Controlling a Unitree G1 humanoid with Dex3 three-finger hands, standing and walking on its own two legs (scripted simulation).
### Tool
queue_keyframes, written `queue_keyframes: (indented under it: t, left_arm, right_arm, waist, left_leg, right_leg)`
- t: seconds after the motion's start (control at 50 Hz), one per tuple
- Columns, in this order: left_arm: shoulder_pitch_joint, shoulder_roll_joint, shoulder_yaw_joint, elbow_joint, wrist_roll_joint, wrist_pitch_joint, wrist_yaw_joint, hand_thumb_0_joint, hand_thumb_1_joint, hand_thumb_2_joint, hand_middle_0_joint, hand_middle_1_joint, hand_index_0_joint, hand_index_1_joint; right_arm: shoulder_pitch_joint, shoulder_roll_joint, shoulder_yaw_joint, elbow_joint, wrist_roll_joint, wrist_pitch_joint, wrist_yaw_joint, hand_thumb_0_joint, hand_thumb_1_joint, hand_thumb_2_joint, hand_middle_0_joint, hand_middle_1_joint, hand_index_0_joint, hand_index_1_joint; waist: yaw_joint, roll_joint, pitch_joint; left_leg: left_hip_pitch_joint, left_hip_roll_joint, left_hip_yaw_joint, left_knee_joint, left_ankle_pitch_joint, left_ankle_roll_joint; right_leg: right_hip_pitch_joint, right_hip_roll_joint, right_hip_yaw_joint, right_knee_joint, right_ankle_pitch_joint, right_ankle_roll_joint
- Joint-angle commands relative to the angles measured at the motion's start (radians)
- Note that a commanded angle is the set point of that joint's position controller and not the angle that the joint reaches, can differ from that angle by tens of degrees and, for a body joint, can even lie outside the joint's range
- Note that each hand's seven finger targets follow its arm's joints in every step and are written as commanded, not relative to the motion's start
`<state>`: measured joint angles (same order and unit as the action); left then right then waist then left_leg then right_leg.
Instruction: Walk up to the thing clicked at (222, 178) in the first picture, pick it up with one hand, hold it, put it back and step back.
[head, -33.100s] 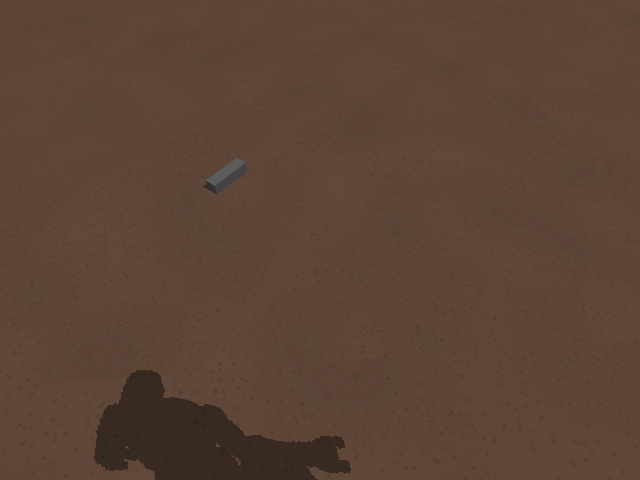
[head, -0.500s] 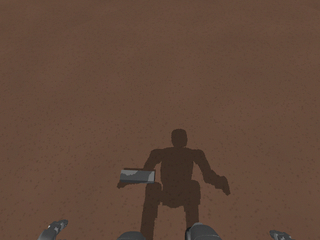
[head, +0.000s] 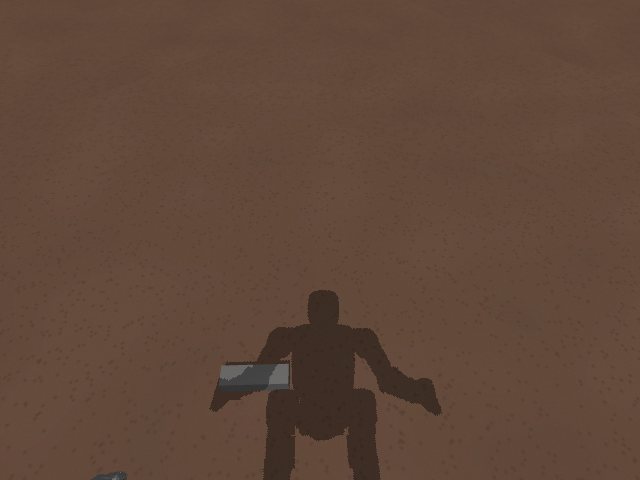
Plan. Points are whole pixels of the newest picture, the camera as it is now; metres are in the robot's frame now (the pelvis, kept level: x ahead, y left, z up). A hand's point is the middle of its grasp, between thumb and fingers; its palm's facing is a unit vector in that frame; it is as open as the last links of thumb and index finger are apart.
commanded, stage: walk up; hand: left
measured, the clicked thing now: (255, 377) +0.50 +0.19 -0.73
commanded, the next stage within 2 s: stand in 0.24 s
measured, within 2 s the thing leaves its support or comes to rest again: neither
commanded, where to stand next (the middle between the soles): +0.17 -0.08 m, yaw +2 degrees
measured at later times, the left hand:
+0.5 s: hand out of the picture +0.09 +0.24 -0.13, palm faces -0.02 -0.94 -0.35, open 7.4 cm
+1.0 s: hand out of the picture +0.06 +0.25 -0.14, palm faces -0.04 -0.94 -0.34, open 7.4 cm
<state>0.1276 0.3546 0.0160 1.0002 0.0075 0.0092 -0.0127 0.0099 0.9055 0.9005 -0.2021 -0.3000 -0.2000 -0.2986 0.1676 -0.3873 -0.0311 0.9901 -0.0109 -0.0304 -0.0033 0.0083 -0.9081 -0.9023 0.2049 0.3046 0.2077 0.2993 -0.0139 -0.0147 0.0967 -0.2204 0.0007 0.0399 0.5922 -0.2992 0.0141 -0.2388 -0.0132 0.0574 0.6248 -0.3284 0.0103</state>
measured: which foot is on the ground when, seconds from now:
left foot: down 0.00-1.00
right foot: down 0.00-1.00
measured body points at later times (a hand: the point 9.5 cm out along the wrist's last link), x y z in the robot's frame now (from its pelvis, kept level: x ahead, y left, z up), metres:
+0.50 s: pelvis +0.00 -0.01 +0.02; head +0.00 -0.02 +0.47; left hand +0.09 +0.29 -0.10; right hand +0.09 -0.32 -0.11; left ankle +0.00 +0.11 -0.73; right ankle +0.01 -0.14 -0.73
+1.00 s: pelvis -0.01 -0.01 +0.02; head +0.00 +0.00 +0.47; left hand +0.06 +0.29 -0.11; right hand +0.05 -0.31 -0.11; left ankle +0.00 +0.11 -0.73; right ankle +0.01 -0.14 -0.73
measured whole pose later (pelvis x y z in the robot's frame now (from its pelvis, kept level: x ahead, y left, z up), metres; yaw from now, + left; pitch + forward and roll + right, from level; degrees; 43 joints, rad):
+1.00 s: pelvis -0.01 -0.01 +0.02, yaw +1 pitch -3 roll +0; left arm 0.11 0.36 -0.01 1.14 0.01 -0.02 -0.01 0.01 0.91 0.90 -0.20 -0.30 -0.20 -0.30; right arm 0.11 -0.35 -0.01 1.16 -0.01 -0.01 0.01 0.01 -0.91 -0.90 0.20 0.30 0.21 0.30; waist -0.01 -0.01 0.07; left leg -0.12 0.01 0.02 0.32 -0.15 0.00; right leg -0.13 -0.01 0.04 0.32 -0.16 0.02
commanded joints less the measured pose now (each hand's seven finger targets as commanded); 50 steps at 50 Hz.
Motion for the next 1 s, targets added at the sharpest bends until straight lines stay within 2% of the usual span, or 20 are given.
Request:
queue_keyframes:
  t: [0.0, 0.04, 0.08, 0.12, 0.2, 0.22, 0.26, 0.3, 0.36, 0.4, 0.44, 0.48, 0.52, 0.56, 0.62, 0.72, 0.86, 0.9, 0.94, 0.98]
  left_arm:
    - [-0.025, 0.216, 0.054, -0.047, 0.001, -0.023, 0.004, 0.0, 0.9, 0.9, -0.2, -0.3, -0.2, -0.3]
    - [-0.04, 0.213, 0.054, -0.031, 0.002, -0.03, -0.002, 0.0, 0.9, 0.9, -0.2, -0.3, -0.2, -0.3]
    - [-0.057, 0.225, 0.051, -0.024, -0.003, -0.034, -0.003, 0.0, 0.9, 0.9, -0.2, -0.3, -0.2, -0.3]
    - [-0.07, 0.224, 0.048, -0.013, -0.004, -0.035, -0.002, 0.0, 0.9, 0.9, -0.2, -0.3, -0.2, -0.3]
    - [-0.071, 0.219, 0.042, 0.011, -0.003, -0.041, 0.001, 0.0, 0.9, 0.9, -0.2, -0.3, -0.2, -0.3]
    - [-0.087, 0.215, 0.03, 0.018, -0.004, -0.05, 0.004, 0.0, 0.9, 0.9, -0.2, -0.3, -0.2, -0.3]
    - [-0.076, 0.217, 0.029, 0.028, -0.006, -0.056, 0.009, 0.0, 0.9, 0.9, -0.2, -0.3, -0.2, -0.3]
    - [-0.07, 0.209, 0.025, 0.043, -0.005, -0.057, 0.013, 0.0, 0.9, 0.9, -0.2, -0.3, -0.2, -0.3]
    - [-0.089, 0.213, 0.022, 0.053, -0.007, -0.053, 0.018, 0.0, 0.9, 0.9, -0.2, -0.3, -0.2, -0.3]
    - [-0.093, 0.217, 0.022, 0.056, -0.007, -0.05, 0.019, 0.0, 0.9, 0.9, -0.2, -0.3, -0.2, -0.3]
    - [-0.091, 0.214, 0.02, 0.061, -0.004, -0.052, 0.02, 0.0, 0.9, 0.9, -0.2, -0.3, -0.2, -0.3]
    - [-0.094, 0.219, 0.02, 0.066, -0.004, -0.051, 0.021, 0.0, 0.9, 0.9, -0.2, -0.3, -0.2, -0.3]
    - [-0.094, 0.225, 0.02, 0.072, -0.001, -0.051, 0.021, 0.0, 0.9, 0.9, -0.2, -0.3, -0.2, -0.3]
    - [-0.094, 0.221, 0.019, 0.073, 0.001, -0.052, 0.02, 0.0, 0.9, 0.9, -0.2, -0.3, -0.2, -0.3]
    - [-0.092, 0.224, 0.02, 0.07, -0.002, -0.056, 0.018, 0.0, 0.9, 0.9, -0.2, -0.3, -0.2, -0.3]
    - [-0.089, 0.228, 0.022, 0.076, -0.002, -0.05, 0.017, 0.0, 0.9, 0.9, -0.2, -0.3, -0.2, -0.3]
    - [-0.078, 0.218, 0.018, 0.071, 0.0, -0.052, 0.016, 0.0, 0.9, 0.9, -0.2, -0.3, -0.2, -0.3]
    - [-0.08, 0.222, 0.019, 0.073, -0.001, -0.051, 0.017, 0.0, 0.9, 0.9, -0.2, -0.3, -0.2, -0.3]
    - [-0.076, 0.219, 0.017, 0.072, -0.002, -0.05, 0.017, 0.0, 0.9, 0.9, -0.2, -0.3, -0.2, -0.3]
    - [-0.066, 0.217, 0.016, 0.076, -0.002, -0.046, 0.017, 0.0, 0.9, 0.9, -0.2, -0.3, -0.2, -0.3]
  right_arm:
    - [-0.08, -0.26, -0.046, -0.059, -0.011, -0.028, -0.004, 0.0, -0.9, -0.9, 0.2, 0.3, 0.2, 0.3]
    - [-0.099, -0.22, -0.034, -0.055, -0.008, -0.025, -0.003, 0.0, -0.9, -0.9, 0.2, 0.3, 0.2, 0.3]
    - [-0.09, -0.202, -0.027, -0.04, -0.006, -0.026, -0.003, 0.0, -0.9, -0.9, 0.2, 0.3, 0.2, 0.3]
    - [-0.083, -0.204, -0.027, -0.021, -0.004, -0.026, -0.002, 0.0, -0.9, -0.9, 0.2, 0.3, 0.2, 0.3]
    - [-0.083, -0.192, -0.025, -0.003, 0.003, -0.028, -0.001, 0.0, -0.9, -0.9, 0.2, 0.3, 0.2, 0.3]
    - [-0.1, -0.172, -0.023, 0.008, 0.011, -0.021, -0.002, 0.0, -0.9, -0.9, 0.2, 0.3, 0.2, 0.3]
    - [-0.09, -0.18, -0.023, 0.02, 0.013, -0.017, -0.002, 0.0, -0.9, -0.9, 0.2, 0.3, 0.2, 0.3]
    - [-0.102, -0.184, -0.023, 0.031, 0.013, -0.014, -0.004, 0.0, -0.9, -0.9, 0.2, 0.3, 0.2, 0.3]
    - [-0.112, -0.179, -0.02, 0.05, 0.012, -0.006, -0.002, 0.0, -0.9, -0.9, 0.2, 0.3, 0.2, 0.3]
    - [-0.116, -0.177, -0.018, 0.062, 0.009, -0.003, 0.0, 0.0, -0.9, -0.9, 0.2, 0.3, 0.2, 0.3]
    - [-0.131, -0.182, -0.019, 0.067, 0.005, -0.002, 0.002, 0.0, -0.9, -0.9, 0.2, 0.3, 0.2, 0.3]
    - [-0.129, -0.173, -0.016, 0.076, 0.003, 0.0, 0.003, 0.0, -0.9, -0.9, 0.2, 0.3, 0.2, 0.3]
    - [-0.126, -0.165, -0.015, 0.082, 0.003, 0.004, 0.006, 0.0, -0.9, -0.9, 0.2, 0.3, 0.2, 0.3]
    - [-0.129, -0.171, -0.018, 0.086, 0.004, 0.003, 0.008, 0.0, -0.9, -0.9, 0.2, 0.3, 0.2, 0.3]
    - [-0.128, -0.17, -0.017, 0.086, 0.003, -0.005, 0.009, 0.0, -0.9, -0.9, 0.2, 0.3, 0.2, 0.3]
    - [-0.125, -0.17, -0.018, 0.1, 0.001, -0.002, 0.011, 0.0, -0.9, -0.9, 0.2, 0.3, 0.2, 0.3]
    - [-0.111, -0.175, -0.019, 0.103, 0.001, -0.003, 0.008, 0.0, -0.9, -0.9, 0.2, 0.3, 0.2, 0.3]
    - [-0.111, -0.173, -0.018, 0.105, 0.002, -0.002, 0.007, 0.0, -0.9, -0.9, 0.2, 0.3, 0.2, 0.3]
    - [-0.109, -0.178, -0.018, 0.103, 0.002, -0.002, 0.006, 0.0, -0.9, -0.9, 0.2, 0.3, 0.2, 0.3]
    - [-0.109, -0.177, -0.016, 0.107, 0.002, -0.003, 0.005, 0.0, -0.9, -0.9, 0.2, 0.3, 0.2, 0.3]
  waist:
    - [0.039, 0.05, -0.062]
    - [0.033, 0.069, -0.027]
    - [0.016, 0.066, -0.023]
    - [0.011, 0.055, -0.044]
    - [0.008, 0.001, -0.112]
    - [-0.006, 0.01, -0.131]
    - [-0.002, -0.014, -0.164]
    - [-0.001, -0.017, -0.187]
    - [-0.003, -0.026, -0.164]
    - [-0.001, -0.02, -0.124]
    - [0.003, 0.005, -0.139]
    - [0.003, -0.011, -0.112]
    - [0.005, -0.028, -0.073]
    - [0.003, -0.014, -0.092]
    - [0.006, 0.01, -0.134]
    - [0.009, 0.0, -0.091]
    - [0.006, 0.019, -0.128]
    - [0.004, 0.006, -0.117]
    - [0.003, 0.013, -0.143]
    - [0.006, 0.025, -0.117]
  left_leg:
    - [-0.058, 0.251, -0.274, -0.254, 0.001, 0.134]
    - [-0.083, 0.155, -0.165, -0.248, -0.037, 0.056]
    - [-0.049, 0.099, -0.116, -0.228, -0.033, 0.022]
    - [0.015, 0.101, -0.115, -0.239, -0.006, 0.02]
    - [0.096, 0.108, -0.099, -0.232, 0.111, 0.021]
    - [0.13, 0.121, -0.116, -0.236, 0.234, 0.014]
    - [0.142, 0.123, -0.109, -0.237, 0.311, 0.011]
    - [0.185, 0.132, -0.106, -0.239, 0.361, 0.011]
    - [0.173, 0.13, -0.104, -0.267, 0.325, 0.002]
    - [0.161, 0.126, -0.106, -0.293, 0.251, -0.004]
    - [0.159, 0.13, -0.106, -0.293, 0.25, -0.002]
    - [0.138, 0.128, -0.109, -0.309, 0.206, -0.005]
    - [0.099, 0.118, -0.11, -0.321, 0.132, -0.007]
    - [0.127, 0.124, -0.114, -0.324, 0.136, -0.004]
    - [0.14, 0.131, -0.114, -0.328, 0.183, -0.003]
    - [0.114, 0.126, -0.118, -0.339, 0.116, -0.004]
    - [0.122, 0.131, -0.124, -0.33, 0.161, 0.002]
    - [0.116, 0.13, -0.126, -0.33, 0.154, 0.002]
    - [0.139, 0.134, -0.121, -0.322, 0.196, 0.004]
    - [0.12, 0.134, -0.127, -0.337, 0.17, 0.003]
  right_leg:
    - [0.042, -0.023, 0.025, -0.113, -0.038, -0.053]
    - [0.076, -0.048, 0.079, -0.196, 0.064, -0.072]
    - [0.039, -0.077, 0.116, -0.232, 0.111, -0.082]
    - [0.029, -0.081, 0.114, -0.257, 0.112, -0.078]
    - [0.061, -0.088, 0.103, -0.285, 0.202, -0.066]
    - [0.086, -0.106, 0.1, -0.285, 0.328, -0.052]
    - [0.138, -0.111, 0.085, -0.278, 0.439, -0.043]
    - [0.144, -0.107, 0.067, -0.275, 0.489, -0.034]
    - [0.146, -0.108, 0.066, -0.306, 0.434, -0.03]
    - [0.102, -0.101, 0.073, -0.335, 0.323, -0.027]
    - [0.127, -0.108, 0.07, -0.34, 0.328, -0.028]
    - [0.112, -0.105, 0.072, -0.356, 0.272, -0.026]
    - [0.091, -0.106, 0.08, -0.386, 0.161, -0.021]
    - [0.082, -0.106, 0.082, -0.39, 0.148, -0.023]
    - [0.122, -0.11, 0.072, -0.363, 0.244, -0.026]
    - [0.085, -0.103, 0.078, -0.389, 0.116, -0.025]
    - [0.104, -0.105, 0.071, -0.365, 0.203, -0.026]
    - [0.103, -0.104, 0.068, -0.364, 0.187, -0.025]
    - [0.111, -0.107, 0.067, -0.351, 0.244, -0.028]
    - [0.102, -0.101, 0.061, -0.35, 0.214, -0.026]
